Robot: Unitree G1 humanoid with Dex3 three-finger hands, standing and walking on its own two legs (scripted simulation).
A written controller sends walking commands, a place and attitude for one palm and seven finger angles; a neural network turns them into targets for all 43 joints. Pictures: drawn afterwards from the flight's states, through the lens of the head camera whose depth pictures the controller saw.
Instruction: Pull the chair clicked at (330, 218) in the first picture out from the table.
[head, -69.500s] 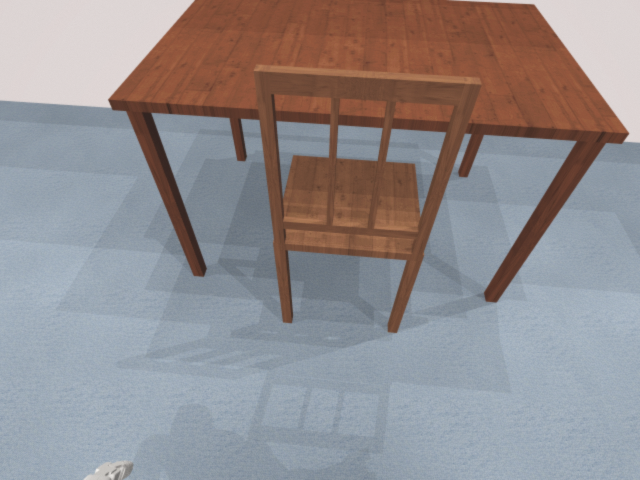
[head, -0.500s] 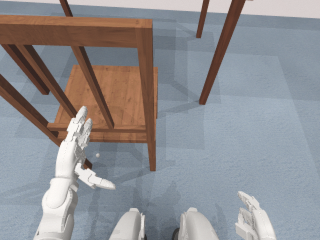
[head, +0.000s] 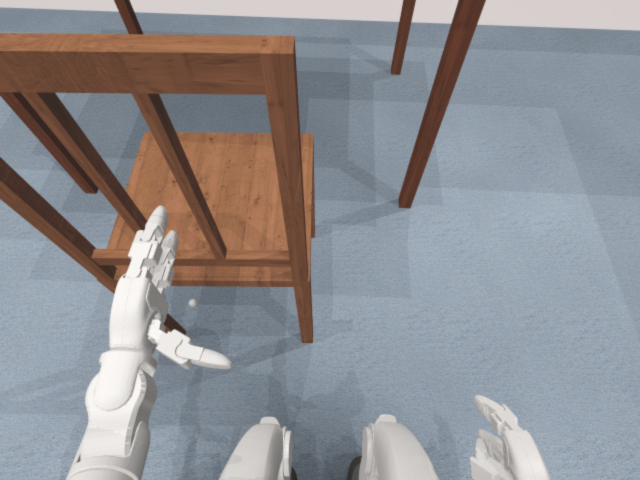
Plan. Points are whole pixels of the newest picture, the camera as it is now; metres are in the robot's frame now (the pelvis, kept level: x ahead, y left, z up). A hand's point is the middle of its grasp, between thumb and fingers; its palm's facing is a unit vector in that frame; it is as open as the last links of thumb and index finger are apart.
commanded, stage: aim the fingers beside a spindle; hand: left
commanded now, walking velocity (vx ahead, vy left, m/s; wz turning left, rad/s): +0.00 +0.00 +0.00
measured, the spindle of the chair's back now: (115, 193) +0.46 +0.29 +0.04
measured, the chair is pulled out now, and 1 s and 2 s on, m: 0.34 0.34 0.34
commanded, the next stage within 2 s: none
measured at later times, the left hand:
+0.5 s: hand (189, 311) +0.31 +0.17 +0.01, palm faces -0.01 -1.00 -0.02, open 16.9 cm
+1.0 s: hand (189, 310) +0.31 +0.17 +0.02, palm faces -0.01 -1.00 -0.03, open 16.9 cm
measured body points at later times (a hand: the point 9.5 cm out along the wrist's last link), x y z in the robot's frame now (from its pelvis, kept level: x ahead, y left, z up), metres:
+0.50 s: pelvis +0.00 +0.01 +0.00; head +0.11 +0.02 +0.43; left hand +0.31 +0.22 +0.01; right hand +0.16 -0.23 -0.11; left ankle +0.01 +0.10 -0.63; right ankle +0.03 -0.09 -0.63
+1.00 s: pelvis +0.00 +0.01 +0.00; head +0.10 +0.02 +0.44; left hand +0.30 +0.22 +0.02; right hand +0.17 -0.22 -0.11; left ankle +0.01 +0.10 -0.63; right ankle +0.03 -0.09 -0.63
